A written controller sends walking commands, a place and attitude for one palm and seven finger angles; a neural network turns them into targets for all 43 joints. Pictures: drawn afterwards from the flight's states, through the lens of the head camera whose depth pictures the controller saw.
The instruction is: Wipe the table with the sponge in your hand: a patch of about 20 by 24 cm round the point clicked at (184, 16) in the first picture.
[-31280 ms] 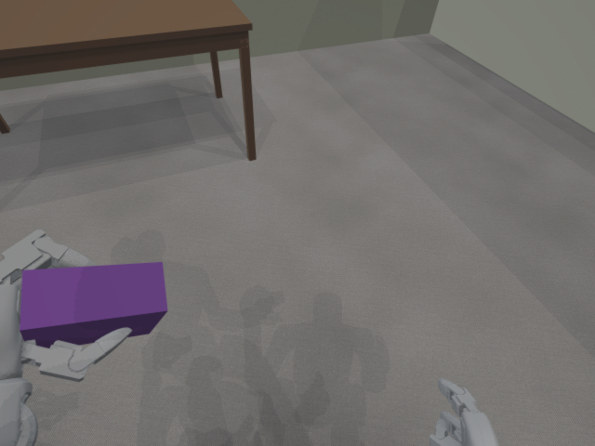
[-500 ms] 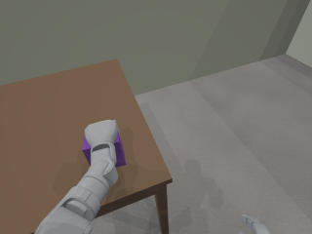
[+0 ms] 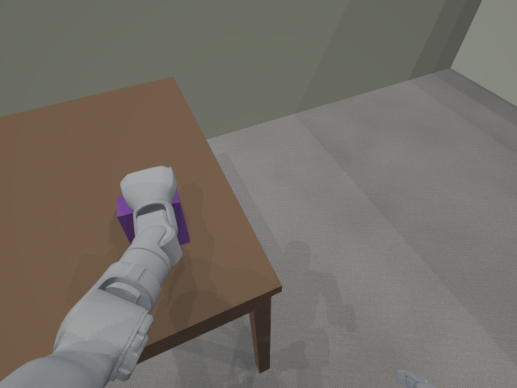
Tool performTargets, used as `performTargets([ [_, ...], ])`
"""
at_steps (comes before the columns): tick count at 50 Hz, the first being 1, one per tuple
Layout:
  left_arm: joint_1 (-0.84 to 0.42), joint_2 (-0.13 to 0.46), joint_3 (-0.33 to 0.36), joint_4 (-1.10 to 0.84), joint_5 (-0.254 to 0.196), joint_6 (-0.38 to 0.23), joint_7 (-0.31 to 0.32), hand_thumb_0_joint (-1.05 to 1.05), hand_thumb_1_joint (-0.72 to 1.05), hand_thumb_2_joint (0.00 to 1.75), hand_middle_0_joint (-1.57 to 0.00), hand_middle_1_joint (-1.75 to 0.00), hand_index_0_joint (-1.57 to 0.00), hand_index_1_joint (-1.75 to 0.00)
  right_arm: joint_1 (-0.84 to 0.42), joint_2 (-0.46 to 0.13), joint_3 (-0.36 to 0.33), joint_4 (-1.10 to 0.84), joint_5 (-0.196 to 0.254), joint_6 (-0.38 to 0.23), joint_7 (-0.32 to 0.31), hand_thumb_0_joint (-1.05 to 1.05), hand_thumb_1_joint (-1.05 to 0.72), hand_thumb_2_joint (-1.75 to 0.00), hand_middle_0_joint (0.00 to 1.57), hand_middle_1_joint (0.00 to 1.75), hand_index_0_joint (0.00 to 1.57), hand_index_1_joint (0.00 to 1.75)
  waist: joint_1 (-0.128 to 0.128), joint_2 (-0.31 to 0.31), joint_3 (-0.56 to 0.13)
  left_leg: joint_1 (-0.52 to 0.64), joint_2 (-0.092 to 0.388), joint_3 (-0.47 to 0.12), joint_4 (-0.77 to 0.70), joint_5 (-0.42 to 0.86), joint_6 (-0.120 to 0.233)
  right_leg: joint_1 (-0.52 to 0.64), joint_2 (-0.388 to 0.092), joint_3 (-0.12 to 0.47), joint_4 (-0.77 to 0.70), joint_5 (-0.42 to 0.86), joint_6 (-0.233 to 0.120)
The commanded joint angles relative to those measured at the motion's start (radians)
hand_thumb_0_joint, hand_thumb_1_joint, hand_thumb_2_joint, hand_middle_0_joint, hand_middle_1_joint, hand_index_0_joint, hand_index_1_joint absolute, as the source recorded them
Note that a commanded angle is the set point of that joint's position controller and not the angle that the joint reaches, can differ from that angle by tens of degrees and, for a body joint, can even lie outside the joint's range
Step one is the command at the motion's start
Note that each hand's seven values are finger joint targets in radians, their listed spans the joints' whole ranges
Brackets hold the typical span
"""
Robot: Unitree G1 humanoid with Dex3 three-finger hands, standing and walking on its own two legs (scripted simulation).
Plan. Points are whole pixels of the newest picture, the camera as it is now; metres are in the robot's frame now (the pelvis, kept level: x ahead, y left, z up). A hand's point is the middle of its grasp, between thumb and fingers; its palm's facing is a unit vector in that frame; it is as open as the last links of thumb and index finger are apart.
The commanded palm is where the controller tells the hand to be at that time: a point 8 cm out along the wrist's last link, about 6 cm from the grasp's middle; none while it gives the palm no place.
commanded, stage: wipe forward along the third lane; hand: left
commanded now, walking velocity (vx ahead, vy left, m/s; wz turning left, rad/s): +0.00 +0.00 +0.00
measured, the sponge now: (158, 227) +0.40 +0.21 -0.01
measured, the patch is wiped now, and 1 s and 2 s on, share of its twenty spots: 1.00 1.00 1.00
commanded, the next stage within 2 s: wipe back along the third lane in 0.44 s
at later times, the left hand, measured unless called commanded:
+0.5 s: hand (152, 188) +0.46 +0.22 +0.03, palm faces -0.10 -0.01 -1.00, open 9.4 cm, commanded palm +0.45 +0.21 +0.07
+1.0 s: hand (158, 196) +0.44 +0.20 +0.03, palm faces -0.06 +0.00 -1.00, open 9.5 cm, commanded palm +0.41 +0.18 +0.07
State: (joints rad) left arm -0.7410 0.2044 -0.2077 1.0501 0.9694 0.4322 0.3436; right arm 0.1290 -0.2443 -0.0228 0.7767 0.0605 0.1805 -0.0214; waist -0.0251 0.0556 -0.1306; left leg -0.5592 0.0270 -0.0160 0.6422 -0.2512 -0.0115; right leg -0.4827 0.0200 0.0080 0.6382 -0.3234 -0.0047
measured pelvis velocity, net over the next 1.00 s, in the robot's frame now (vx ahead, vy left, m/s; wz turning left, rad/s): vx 0.03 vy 0.02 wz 0.00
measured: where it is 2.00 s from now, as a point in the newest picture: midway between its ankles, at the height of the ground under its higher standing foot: outside the picture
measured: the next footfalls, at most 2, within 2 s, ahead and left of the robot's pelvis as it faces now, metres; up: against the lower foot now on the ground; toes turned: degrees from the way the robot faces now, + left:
none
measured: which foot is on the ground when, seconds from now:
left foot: down 0.00-1.00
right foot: down 0.00-1.00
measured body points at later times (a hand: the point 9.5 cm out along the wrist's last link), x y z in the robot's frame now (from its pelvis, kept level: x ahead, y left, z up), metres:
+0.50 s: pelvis +0.01 +0.02 +0.00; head +0.06 +0.01 +0.44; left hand +0.46 +0.22 +0.08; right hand +0.09 -0.25 -0.14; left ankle +0.04 +0.13 -0.72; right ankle -0.01 -0.12 -0.72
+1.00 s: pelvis +0.03 +0.02 +0.00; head +0.05 +0.01 +0.45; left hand +0.44 +0.20 +0.08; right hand +0.15 -0.23 -0.13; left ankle +0.04 +0.13 -0.72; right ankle -0.01 -0.12 -0.72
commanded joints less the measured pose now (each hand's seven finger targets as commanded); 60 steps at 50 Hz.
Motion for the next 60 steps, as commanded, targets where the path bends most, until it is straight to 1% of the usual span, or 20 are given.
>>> performTargets([
  [1,-0.334,0.195,0.047,-0.060,0.025,0.008,0.028,0.00,0.10,1.30,-1.20,-1.60,-1.20,-1.60,-0.055,-0.138,-0.041,-0.105,-0.001,-0.030,-0.003,0.00,-0.90,-0.90,0.20,0.30,0.20,0.30,-0.015,-0.112,-0.264,0.155,-0.022,0.032,-0.057,0.085,0.044,0.067,0.007,-0.023,-0.109,0.215,-0.032],
  [4,-0.346,0.154,0.014,-0.042,0.031,0.003,0.030,0.00,0.10,1.30,-1.20,-1.60,-1.20,-1.60,-0.031,-0.140,-0.046,-0.094,-0.004,-0.032,0.007,0.00,-0.90,-0.90,0.20,0.30,0.20,0.30,-0.032,-0.117,-0.254,0.166,-0.016,0.036,-0.042,0.113,0.047,0.044,0.010,-0.029,-0.102,0.259,-0.031],
  [11,-0.440,0.195,0.042,-0.014,0.021,-0.007,0.031,0.00,0.10,1.30,-1.20,-1.60,-1.20,-1.60,-0.004,-0.146,-0.048,-0.078,-0.002,-0.038,0.010,0.00,-0.90,-0.90,0.20,0.30,0.20,0.30,-0.051,-0.124,-0.249,0.148,-0.012,0.025,-0.049,0.100,0.047,0.020,0.015,-0.037,-0.103,0.220,-0.030],
  [14,-0.459,0.240,0.058,0.025,0.041,-0.005,0.036,0.00,0.10,1.30,-1.20,-1.60,-1.20,-1.60,0.020,-0.155,-0.049,-0.066,-0.005,-0.042,0.008,0.00,-0.90,-0.90,0.20,0.30,0.20,0.30,-0.058,-0.108,-0.248,0.146,-0.011,0.023,-0.041,0.096,0.049,-0.005,0.016,-0.036,-0.099,0.200,-0.030],
  [18,-0.496,0.216,0.036,0.030,0.036,-0.007,0.033,0.00,0.10,1.30,-1.20,-1.60,-1.20,-1.60,0.040,-0.152,-0.049,-0.067,-0.007,-0.045,0.015,0.00,-0.90,-0.90,0.20,0.30,0.20,0.30,-0.066,-0.062,-0.282,0.164,-0.008,0.026,-0.031,0.125,0.046,-0.012,0.020,-0.040,-0.089,0.227,-0.031],
  [21,-0.509,0.276,0.084,0.052,0.037,-0.010,0.033,0.00,0.10,1.30,-1.20,-1.60,-1.20,-1.60,0.055,-0.160,-0.051,-0.064,-0.009,-0.046,0.018,0.00,-0.90,-0.90,0.20,0.30,0.20,0.30,-0.066,-0.076,-0.312,0.147,-0.008,0.019,-0.020,0.149,0.047,0.006,0.020,-0.035,-0.080,0.261,-0.032],
  [26,-0.548,0.240,0.054,0.076,0.046,-0.011,0.033,0.00,0.10,1.30,-1.20,-1.60,-1.20,-1.60,0.078,-0.160,-0.056,-0.056,-0.012,-0.050,0.026,0.00,-0.90,-0.90,0.20,0.30,0.20,0.30,-0.086,-0.071,-0.310,0.149,-0.002,0.015,-0.006,0.162,0.046,-0.038,0.025,-0.043,-0.069,0.260,-0.032],
  [31,-0.425,0.099,0.000,0.048,0.016,-0.025,0.027,0.00,0.10,1.30,-1.20,-1.60,-1.20,-1.60,0.075,-0.141,-0.068,-0.075,-0.015,-0.046,0.044,0.00,-0.90,-0.90,0.20,0.30,0.20,0.30,-0.055,-0.056,-0.367,0.198,0.000,0.016,0.003,0.227,0.040,-0.018,0.034,-0.055,-0.058,0.306,-0.039],
  [32,-0.407,0.118,0.012,0.055,0.014,-0.025,0.031,0.00,0.10,1.30,-1.20,-1.60,-1.20,-1.60,0.078,-0.147,-0.067,-0.071,-0.015,-0.042,0.046,0.00,-0.90,-0.90,0.20,0.30,0.20,0.30,-0.051,-0.070,-0.347,0.197,0.003,0.013,0.003,0.216,0.040,-0.026,0.035,-0.058,-0.060,0.292,-0.039],
  [36,-0.389,0.024,-0.031,0.028,-0.032,-0.013,0.042,0.00,0.10,1.30,-1.20,-1.60,-1.20,-1.60,0.041,-0.134,-0.070,-0.074,-0.008,-0.038,0.052,0.00,-0.90,-0.90,0.20,0.30,0.20,0.30,-0.049,-0.092,-0.323,0.211,0.005,0.015,-0.017,0.207,0.041,-0.010,0.034,-0.061,-0.078,0.285,-0.038],
  [38,-0.328,0.051,-0.011,0.017,-0.040,-0.002,0.045,0.00,0.10,1.30,-1.20,-1.60,-1.20,-1.60,0.034,-0.139,-0.067,-0.077,-0.007,-0.030,0.053,0.00,-0.90,-0.90,0.20,0.30,0.20,0.30,-0.025,-0.099,-0.331,0.207,0.000,0.021,-0.023,0.210,0.040,0.031,0.032,-0.059,-0.082,0.312,-0.039],
  [41,-0.325,0.003,-0.051,-0.017,-0.042,0.011,0.040,0.00,0.10,1.30,-1.20,-1.60,-1.20,-1.60,-0.001,-0.131,-0.064,-0.079,-0.001,-0.019,0.055,0.00,-0.90,-0.90,0.20,0.30,0.20,0.30,-0.029,-0.085,-0.304,0.224,-0.002,0.023,-0.035,0.217,0.040,0.044,0.027,-0.056,-0.093,0.324,-0.041],
  [44,-0.285,0.000,-0.070,-0.027,-0.020,0.030,0.032,0.00,0.10,1.30,-1.20,-1.60,-1.20,-1.60,-0.021,-0.131,-0.058,-0.086,0.001,-0.005,0.056,0.00,-0.90,-0.90,0.20,0.30,0.20,0.30,-0.020,-0.105,-0.259,0.227,-0.006,0.019,-0.049,0.206,0.041,0.048,0.028,-0.062,-0.106,0.312,-0.046],
  [46,-0.316,-0.057,-0.107,-0.058,-0.023,0.033,0.028,0.00,0.10,1.30,-1.20,-1.60,-1.20,-1.60,-0.042,-0.119,-0.059,-0.092,0.005,-0.001,0.058,0.00,-0.90,-0.90,0.20,0.30,0.20,0.30,-0.028,-0.073,-0.242,0.250,-0.004,0.013,-0.060,0.210,0.039,0.029,0.028,-0.069,-0.107,0.288,-0.050],
  [47,-0.303,-0.052,-0.104,-0.055,-0.024,0.034,0.029,0.00,0.10,1.30,-1.20,-1.60,-1.20,-1.60,-0.044,-0.122,-0.058,-0.089,0.002,0.000,0.059,0.00,-0.90,-0.90,0.20,0.30,0.20,0.30,-0.021,-0.074,-0.232,0.260,-0.004,0.011,-0.063,0.199,0.039,0.024,0.030,-0.072,-0.111,0.269,-0.052],
  [50,-0.268,-0.024,-0.076,-0.059,-0.033,0.040,0.030,0.00,0.10,1.30,-1.20,-1.60,-1.20,-1.60,-0.065,-0.122,-0.052,-0.095,0.001,0.010,0.054,0.00,-0.90,-0.90,0.20,0.30,0.20,0.30,-0.006,-0.103,-0.244,0.260,-0.009,0.017,-0.071,0.205,0.037,0.066,0.025,-0.067,-0.116,0.296,-0.052],
  [51,-0.268,-0.049,-0.081,-0.089,-0.047,0.035,0.029,0.00,0.10,1.30,-1.20,-1.60,-1.20,-1.60,-0.081,-0.115,-0.054,-0.106,0.002,0.010,0.054,0.00,-0.90,-0.90,0.20,0.30,0.20,0.30,-0.002,-0.098,-0.272,0.274,-0.011,0.020,-0.071,0.228,0.038,0.089,0.023,-0.064,-0.113,0.323,-0.052],
  [54,-0.228,-0.072,-0.115,-0.106,-0.027,0.045,0.026,0.00,0.10,1.30,-1.20,-1.60,-1.20,-1.60,-0.093,-0.116,-0.050,-0.114,0.000,0.021,0.055,0.00,-0.90,-0.90,0.20,0.30,0.20,0.30,-0.001,-0.116,-0.256,0.281,-0.014,0.024,-0.067,0.247,0.038,0.103,0.021,-0.065,-0.115,0.364,-0.052],
  [58,-0.146,-0.063,-0.108,-0.150,-0.012,0.060,0.021,0.00,0.10,1.30,-1.20,-1.60,-1.20,-1.60,-0.115,-0.120,-0.054,-0.129,0.000,0.035,0.062,0.00,-0.90,-0.90,0.20,0.30,0.20,0.30,0.017,-0.149,-0.264,0.286,-0.019,0.028,-0.063,0.282,0.039,0.148,0.016,-0.060,-0.115,0.429,-0.055],
  [60,-0.150,-0.087,-0.135,-0.182,-0.013,0.070,0.017,0.00,0.10,1.30,-1.20,-1.60,-1.20,-1.60,-0.137,-0.116,-0.052,-0.133,0.000,0.040,0.065,0.00,-0.90,-0.90,0.20,0.30,0.20,0.30,0.015,-0.124,-0.251,0.298,-0.021,0.032,-0.062,0.295,0.039,0.150,0.015,-0.059,-0.115,0.453,-0.057],
])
